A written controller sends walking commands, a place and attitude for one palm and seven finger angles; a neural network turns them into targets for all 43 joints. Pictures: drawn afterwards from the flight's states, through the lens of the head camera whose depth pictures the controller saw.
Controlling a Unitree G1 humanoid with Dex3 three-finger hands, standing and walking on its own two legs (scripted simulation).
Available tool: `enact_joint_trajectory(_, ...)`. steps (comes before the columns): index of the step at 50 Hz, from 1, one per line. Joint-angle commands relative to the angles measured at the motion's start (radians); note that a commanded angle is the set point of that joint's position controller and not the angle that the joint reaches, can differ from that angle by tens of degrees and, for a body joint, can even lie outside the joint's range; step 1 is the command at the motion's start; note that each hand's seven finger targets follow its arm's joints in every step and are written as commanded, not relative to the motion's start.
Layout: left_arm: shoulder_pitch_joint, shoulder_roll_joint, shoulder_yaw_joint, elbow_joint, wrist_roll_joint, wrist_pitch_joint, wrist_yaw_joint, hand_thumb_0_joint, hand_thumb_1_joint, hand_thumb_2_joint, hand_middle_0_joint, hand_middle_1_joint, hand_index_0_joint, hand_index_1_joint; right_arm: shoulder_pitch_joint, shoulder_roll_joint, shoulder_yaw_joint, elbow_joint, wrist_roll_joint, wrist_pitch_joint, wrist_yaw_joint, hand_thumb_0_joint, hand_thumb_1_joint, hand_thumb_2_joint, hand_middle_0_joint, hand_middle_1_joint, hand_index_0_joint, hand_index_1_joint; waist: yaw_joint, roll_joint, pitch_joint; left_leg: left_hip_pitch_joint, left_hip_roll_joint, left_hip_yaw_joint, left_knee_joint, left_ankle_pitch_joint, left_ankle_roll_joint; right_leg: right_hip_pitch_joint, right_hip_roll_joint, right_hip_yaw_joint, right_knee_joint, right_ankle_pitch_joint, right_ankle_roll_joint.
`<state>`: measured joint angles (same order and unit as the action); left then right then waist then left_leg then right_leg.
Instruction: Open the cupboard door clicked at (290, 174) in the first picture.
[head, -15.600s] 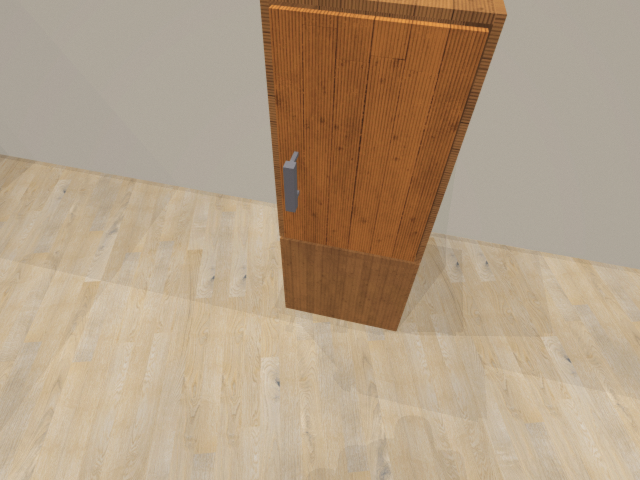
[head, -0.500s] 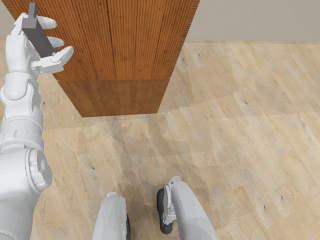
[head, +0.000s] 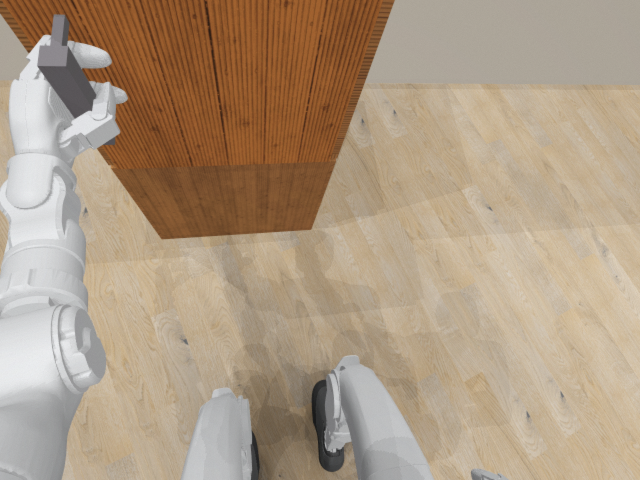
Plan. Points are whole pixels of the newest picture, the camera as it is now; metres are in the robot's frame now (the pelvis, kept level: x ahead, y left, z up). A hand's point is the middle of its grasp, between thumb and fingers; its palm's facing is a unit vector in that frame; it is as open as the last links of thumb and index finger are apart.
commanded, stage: pull the door open along its arc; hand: left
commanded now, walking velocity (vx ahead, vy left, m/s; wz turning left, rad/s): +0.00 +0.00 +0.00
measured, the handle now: (84, 85) +0.57 +0.22 +0.03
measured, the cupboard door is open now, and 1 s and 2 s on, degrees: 0 45 45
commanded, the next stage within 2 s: open thumb and fingers to let go in 0.96 s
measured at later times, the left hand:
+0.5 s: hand (153, 215) +0.41 +0.14 +0.03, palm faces +0.36 -0.93 +0.06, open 5.9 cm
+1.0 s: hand (248, 300) +0.31 +0.05 +0.03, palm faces +0.38 -0.92 -0.02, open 6.1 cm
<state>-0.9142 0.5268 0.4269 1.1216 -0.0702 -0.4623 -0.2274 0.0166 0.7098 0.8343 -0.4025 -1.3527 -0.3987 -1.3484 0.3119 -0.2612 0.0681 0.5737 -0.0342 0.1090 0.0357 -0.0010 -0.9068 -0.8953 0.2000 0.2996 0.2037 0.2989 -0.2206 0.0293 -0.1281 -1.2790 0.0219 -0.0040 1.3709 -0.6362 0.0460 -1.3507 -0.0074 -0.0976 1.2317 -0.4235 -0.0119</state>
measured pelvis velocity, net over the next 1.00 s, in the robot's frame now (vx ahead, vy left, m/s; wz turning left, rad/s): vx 0.02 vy -0.03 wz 0.06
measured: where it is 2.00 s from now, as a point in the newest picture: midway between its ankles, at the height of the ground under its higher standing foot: (288, 466)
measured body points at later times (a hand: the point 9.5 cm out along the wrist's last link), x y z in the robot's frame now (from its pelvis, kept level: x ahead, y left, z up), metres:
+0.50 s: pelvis +0.03 +0.01 +0.03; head +0.16 +0.02 +0.45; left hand +0.38 +0.19 +0.03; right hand +0.15 -0.23 -0.09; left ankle -0.01 +0.09 -0.60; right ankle +0.07 -0.12 -0.60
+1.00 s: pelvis +0.02 -0.03 +0.03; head +0.13 -0.02 +0.46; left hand +0.29 +0.10 +0.04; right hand +0.21 -0.23 -0.09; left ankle -0.01 +0.09 -0.60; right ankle +0.07 -0.12 -0.60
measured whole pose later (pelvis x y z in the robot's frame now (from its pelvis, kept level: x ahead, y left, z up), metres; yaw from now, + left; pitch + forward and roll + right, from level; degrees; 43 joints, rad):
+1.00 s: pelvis +0.02 -0.03 +0.03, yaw +4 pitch +23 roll +0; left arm 0.09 -0.10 -0.23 0.31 0.15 -0.48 0.60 0.02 0.66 0.70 -0.30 -1.33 -0.37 -1.35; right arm 0.16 -0.17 0.00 0.58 -0.09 -0.07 0.04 0.01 -0.91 -0.90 0.20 0.30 0.20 0.30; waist -0.02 0.01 -0.20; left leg -1.02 0.00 -0.01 1.24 -0.63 0.00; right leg -1.13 -0.03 -0.10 1.20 -0.48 -0.06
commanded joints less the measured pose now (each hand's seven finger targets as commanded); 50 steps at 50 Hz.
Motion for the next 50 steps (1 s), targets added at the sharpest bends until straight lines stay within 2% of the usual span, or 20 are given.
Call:
enact_joint_trajectory(1,-0.214,0.193,0.007,-0.233,-0.022,-0.068,-0.016,0.000,0.900,0.900,-0.400,-1.350,-0.400,-1.350,0.182,-0.186,-0.077,-0.051,0.003,-0.005,-0.007,0.000,-0.900,-0.900,0.200,0.300,0.200,0.300,0.042,0.148,-0.611,0.330,-0.009,-0.068,-0.192,0.540,-0.036,0.480,0.034,0.063,-0.092,0.316,-0.015)
enact_joint_trajectory(3,-0.144,0.174,0.002,-0.279,-0.033,-0.061,-0.015,0.000,0.900,0.900,-0.400,-1.350,-0.400,-1.350,0.171,-0.183,-0.081,-0.066,0.009,-0.006,-0.005,0.000,-0.900,-0.900,0.200,0.300,0.200,0.300,0.056,0.127,-0.614,0.320,-0.012,-0.059,-0.204,0.534,-0.032,0.517,0.033,0.067,-0.100,0.330,-0.014)
enact_joint_trajectory(6,-0.013,0.112,-0.029,-0.378,-0.052,-0.055,-0.011,0.000,0.900,0.900,-0.400,-1.350,-0.400,-1.350,0.153,-0.175,-0.089,-0.086,0.019,-0.011,0.002,0.000,-0.900,-0.900,0.200,0.300,0.200,0.300,0.085,0.154,-0.621,0.373,-0.009,-0.059,-0.233,0.587,-0.044,0.527,0.031,0.058,-0.108,0.342,-0.017)
enact_joint_trajectory(9,0.130,0.024,-0.080,-0.508,-0.080,-0.052,0.003,0.000,0.900,0.900,-0.400,-1.350,-0.400,-1.350,0.131,-0.165,-0.101,-0.106,0.028,-0.021,0.009,0.000,-0.900,-0.900,0.200,0.300,0.200,0.300,0.101,0.100,-0.618,0.397,-0.006,-0.054,-0.254,0.627,-0.045,0.569,0.031,0.056,-0.127,0.373,-0.014)
enact_joint_trajectory(12,0.291,-0.049,-0.121,-0.612,-0.098,-0.054,0.028,0.000,0.900,0.900,-0.400,-1.350,-0.400,-1.350,0.110,-0.154,-0.111,-0.120,0.036,-0.038,0.015,0.000,-0.900,-0.900,0.200,0.300,0.200,0.300,0.124,0.106,-0.587,0.427,-0.004,-0.048,-0.276,0.666,-0.056,0.576,0.028,0.049,-0.136,0.380,-0.014)
enact_joint_trajectory(14,0.369,-0.099,-0.156,-0.674,-0.105,-0.061,0.049,0.000,0.900,0.900,-0.400,-1.350,-0.400,-1.350,0.089,-0.147,-0.115,-0.126,0.040,-0.051,0.016,0.000,-0.900,-0.900,0.200,0.300,0.200,0.300,0.125,0.068,-0.548,0.415,-0.003,-0.041,-0.286,0.647,-0.056,0.585,0.026,0.047,-0.141,0.377,-0.013)
enact_joint_trajectory(15,0.394,-0.119,-0.019,-0.745,-0.165,-0.065,0.202,0.000,0.900,0.900,-0.400,-1.350,-0.400,-1.350,0.064,-0.133,-0.117,-0.150,0.030,-0.060,0.012,0.000,-0.900,-0.900,0.200,0.300,0.200,0.300,0.189,0.121,-0.524,0.411,-0.003,-0.036,-0.308,0.672,-0.079,0.576,0.026,0.033,-0.135,0.369,-0.020)
enact_joint_trajectory(16,0.469,-0.236,-0.124,-0.727,-0.138,-0.063,0.281,0.000,0.900,0.900,-0.400,-1.350,-0.400,-1.350,0.056,-0.118,-0.114,-0.144,0.025,-0.068,0.022,0.000,-0.900,-0.900,0.200,0.300,0.200,0.300,0.174,0.129,-0.498,0.440,0.003,-0.037,-0.309,0.688,-0.095,0.540,0.026,0.026,-0.134,0.341,-0.018)
enact_joint_trajectory(17,0.495,-0.272,-0.139,-0.738,-0.128,-0.072,0.348,0.000,0.900,0.900,-0.400,-1.350,-0.400,-1.350,0.052,-0.115,-0.115,-0.137,0.018,-0.073,0.028,0.000,-0.900,-0.900,0.200,0.300,0.200,0.300,0.167,0.074,-0.461,0.423,0.007,-0.037,-0.307,0.681,-0.100,0.532,0.024,0.018,-0.133,0.334,-0.019)
enact_joint_trajectory(20,0.497,-0.317,-0.178,-0.825,-0.033,-0.124,0.537,0.000,0.900,0.900,-0.400,-1.350,-0.400,-1.350,0.040,-0.103,-0.122,-0.140,-0.015,-0.081,0.035,0.000,-0.900,-0.900,0.200,0.300,0.200,0.300,0.181,0.056,-0.487,0.406,-0.001,-0.030,-0.288,0.669,-0.103,0.559,0.020,0.030,-0.109,0.366,-0.029)
enact_joint_trajectory(22,0.539,-0.403,-0.242,-0.807,0.044,-0.137,0.654,0.000,0.900,0.900,-0.400,-1.350,-0.400,-1.350,0.027,-0.086,-0.124,-0.134,-0.033,-0.082,0.043,0.000,-0.900,-0.900,0.200,0.300,0.200,0.300,0.184,0.049,-0.480,0.404,-0.006,-0.025,-0.285,0.658,-0.105,0.561,0.017,0.030,-0.104,0.373,-0.031)
enact_joint_trajectory(25,0.515,-0.467,-0.333,-0.795,0.146,-0.145,0.759,0.000,0.900,0.900,-0.400,-1.350,-0.400,-1.350,0.008,-0.079,-0.131,-0.123,-0.048,-0.087,0.039,0.000,-0.900,-0.900,0.200,0.300,0.200,0.300,0.163,-0.009,-0.469,0.390,-0.011,-0.032,-0.278,0.610,-0.096,0.555,0.015,0.033,-0.110,0.369,-0.031)
enact_joint_trajectory(26,0.511,-0.495,-0.355,-0.792,0.166,-0.146,0.785,0.000,0.900,0.900,-0.400,-1.350,-0.400,-1.350,-0.003,-0.073,-0.133,-0.117,-0.050,-0.088,0.035,0.000,-0.900,-0.900,0.200,0.300,0.200,0.300,0.168,-0.010,-0.480,0.398,-0.011,-0.034,-0.284,0.598,-0.098,0.562,0.011,0.033,-0.110,0.362,-0.029)
enact_joint_trajectory(30,0.565,-0.574,-0.463,-0.822,0.199,-0.139,0.801,0.000,0.900,0.900,-0.400,-1.350,-0.400,-1.350,-0.038,-0.057,-0.136,-0.111,-0.052,-0.103,0.021,0.000,-0.900,-0.900,0.200,0.300,0.200,0.300,0.166,-0.044,-0.522,0.416,-0.021,-0.024,-0.284,0.560,-0.085,0.606,0.010,0.038,-0.135,0.377,-0.028)
enact_joint_trajectory(38,0.777,-0.673,-0.609,-0.928,0.199,-0.127,0.786,0.000,0.900,0.900,-0.400,-1.350,-0.400,-1.350,-0.115,-0.018,-0.122,-0.116,-0.047,-0.154,0.007,0.000,-0.900,-0.900,0.200,0.300,0.200,0.300,0.186,-0.058,-0.471,0.374,-0.040,-0.002,-0.297,0.455,-0.067,0.679,-0.001,0.051,-0.169,0.380,-0.028)
enact_joint_trajectory(42,0.879,-0.714,-0.670,-0.985,0.225,-0.117,0.798,0.000,0.900,0.900,-0.400,-1.350,-0.400,-1.350,-0.143,-0.003,-0.112,-0.125,-0.051,-0.187,0.005,0.000,-0.900,-0.900,0.200,0.300,0.200,0.300,0.191,-0.066,-0.448,0.354,-0.046,-0.004,-0.288,0.426,-0.064,0.667,-0.007,0.053,-0.168,0.361,-0.030)
enact_joint_trajectory(44,0.897,-0.729,-0.689,-0.983,0.241,-0.106,0.808,0.000,0.900,0.900,-0.400,-1.350,-0.400,-1.350,-0.158,0.001,-0.108,-0.123,-0.054,-0.206,0.002,0.000,-0.900,-0.900,0.200,0.300,0.200,0.300,0.184,-0.088,-0.418,0.329,-0.048,-0.007,-0.281,0.381,-0.062,0.653,-0.011,0.060,-0.173,0.325,-0.028)
enact_joint_trajectory(46,0.917,-0.728,-0.700,-1.009,0.272,-0.098,0.818,0.000,0.900,0.900,-0.400,-1.350,-0.400,-1.350,-0.170,0.006,-0.106,-0.127,-0.058,-0.222,-0.001,0.000,-0.900,-0.900,0.200,0.300,0.200,0.300,0.195,-0.079,-0.423,0.317,-0.054,-0.004,-0.271,0.367,-0.059,0.646,-0.014,0.068,-0.169,0.307,-0.030)
enact_joint_trajectory(49,1.005,-0.766,-0.731,-1.031,0.261,-0.071,0.820,0.000,0.900,0.900,-0.400,-1.350,-0.400,-1.350,-0.187,0.015,-0.098,-0.131,-0.052,-0.243,-0.001,0.000,-0.900,-0.900,0.200,0.300,0.200,0.300,0.199,-0.079,-0.414,0.314,-0.060,-0.004,-0.272,0.338,-0.061,0.658,-0.017,0.073,-0.187,0.291,-0.028)
enact_joint_trajectory(50,0.968,-0.740,-0.713,-1.032,0.262,-0.064,0.825,0.000,0.900,0.900,-0.400,-1.350,-0.400,-1.350,-0.189,0.009,-0.098,-0.134,-0.050,-0.246,-0.005,0.000,-0.900,-0.900,0.200,0.300,0.200,0.300,0.192,-0.086,-0.402,0.297,-0.060,-0.010,-0.263,0.328,-0.060,0.645,-0.018,0.076,-0.183,0.278,-0.028)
